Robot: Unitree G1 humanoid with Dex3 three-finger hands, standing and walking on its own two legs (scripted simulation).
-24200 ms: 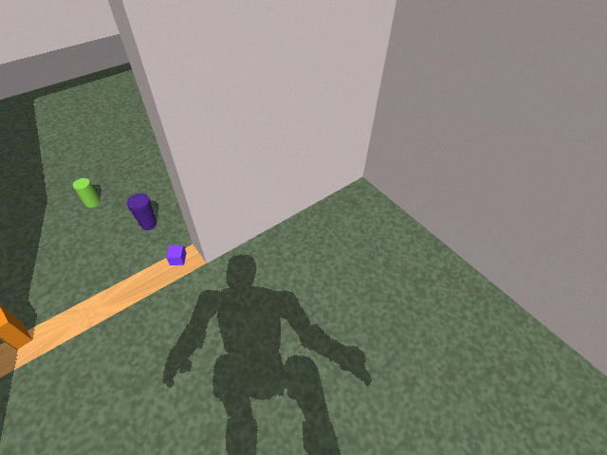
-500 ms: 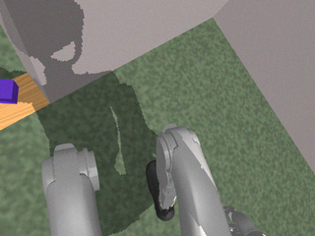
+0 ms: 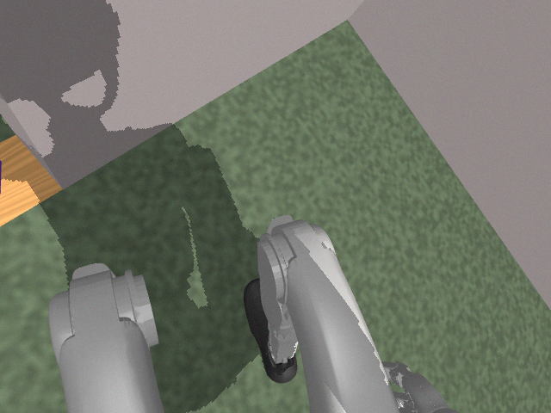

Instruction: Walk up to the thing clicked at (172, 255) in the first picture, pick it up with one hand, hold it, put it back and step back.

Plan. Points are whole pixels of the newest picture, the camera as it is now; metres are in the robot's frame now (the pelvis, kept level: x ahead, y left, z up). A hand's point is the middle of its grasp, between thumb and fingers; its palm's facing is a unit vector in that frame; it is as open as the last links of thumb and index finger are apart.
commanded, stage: approach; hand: left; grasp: from above
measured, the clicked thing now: out of the picture +0.48 +0.33 -0.30
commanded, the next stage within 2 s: close in in 0.32 s
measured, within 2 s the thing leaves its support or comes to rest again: neither
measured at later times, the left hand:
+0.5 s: hand out of the picture +0.49 +0.34 -0.15, palm faces -0.40 -0.02 -0.92, open 14.2 cm
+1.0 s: hand out of the picture +0.47 +0.34 -0.19, palm faces -0.45 +0.00 -0.89, open 14.0 cm
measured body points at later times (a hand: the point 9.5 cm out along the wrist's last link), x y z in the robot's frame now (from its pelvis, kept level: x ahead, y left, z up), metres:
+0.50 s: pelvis +0.00 +0.00 +0.00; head +0.25 +0.12 +0.35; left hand +0.51 +0.34 -0.10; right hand +0.05 -0.28 -0.07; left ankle +0.07 +0.11 -0.29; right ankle +0.12 -0.14 -0.29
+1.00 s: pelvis +0.00 +0.00 -0.01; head +0.24 +0.13 +0.34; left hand +0.49 +0.33 -0.14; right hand +0.05 -0.27 -0.07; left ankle +0.07 +0.11 -0.29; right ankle +0.12 -0.14 -0.29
